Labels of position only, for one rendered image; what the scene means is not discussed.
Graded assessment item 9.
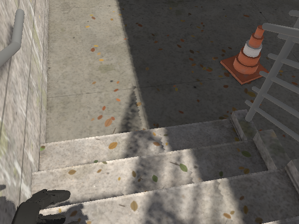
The robot left hand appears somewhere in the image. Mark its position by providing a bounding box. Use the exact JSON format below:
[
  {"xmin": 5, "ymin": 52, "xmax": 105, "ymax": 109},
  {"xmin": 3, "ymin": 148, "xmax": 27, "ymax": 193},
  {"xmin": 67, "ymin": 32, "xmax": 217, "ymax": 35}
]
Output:
[{"xmin": 11, "ymin": 189, "xmax": 79, "ymax": 224}]

